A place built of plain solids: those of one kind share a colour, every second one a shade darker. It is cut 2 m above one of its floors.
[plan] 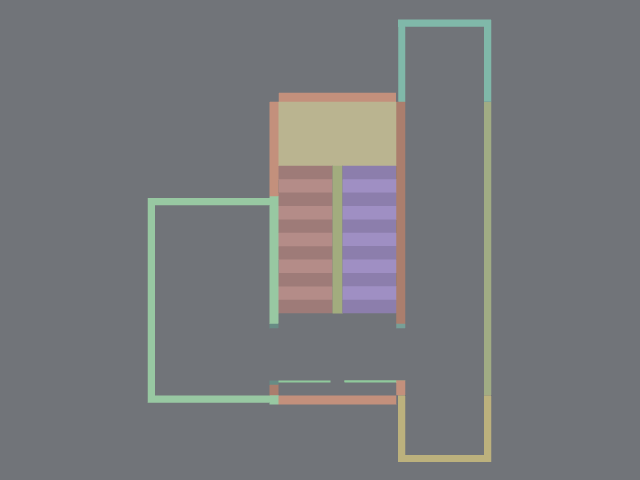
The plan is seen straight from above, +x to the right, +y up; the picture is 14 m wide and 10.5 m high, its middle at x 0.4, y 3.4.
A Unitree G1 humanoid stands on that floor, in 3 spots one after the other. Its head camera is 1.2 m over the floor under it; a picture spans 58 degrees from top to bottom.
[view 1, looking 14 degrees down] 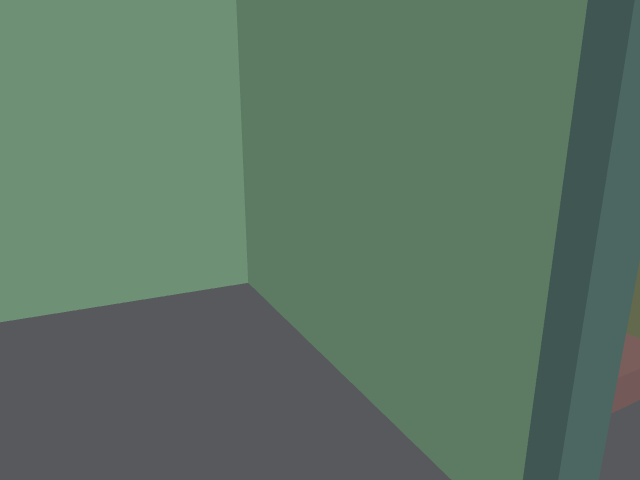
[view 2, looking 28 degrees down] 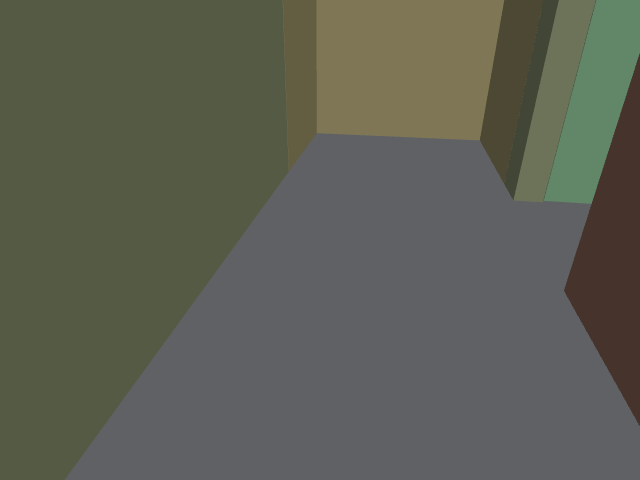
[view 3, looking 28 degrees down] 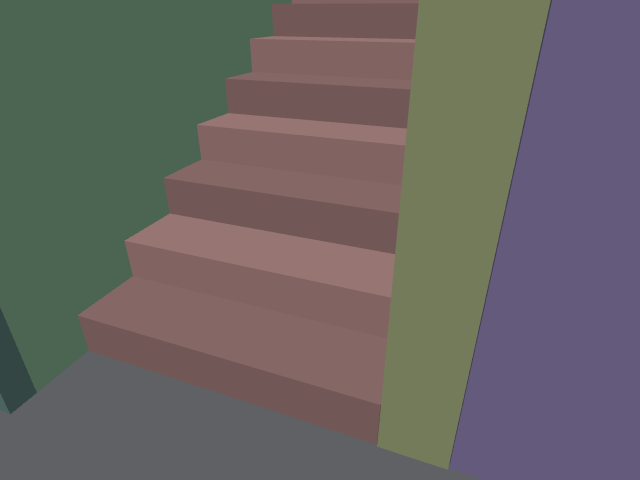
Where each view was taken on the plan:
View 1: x -1.71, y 0.90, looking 63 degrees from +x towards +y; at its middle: wall_lift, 2.27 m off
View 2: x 3.13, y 3.38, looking -80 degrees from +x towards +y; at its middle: ground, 2.56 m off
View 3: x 0.82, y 0.90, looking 111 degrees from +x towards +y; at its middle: tread_u0a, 1.80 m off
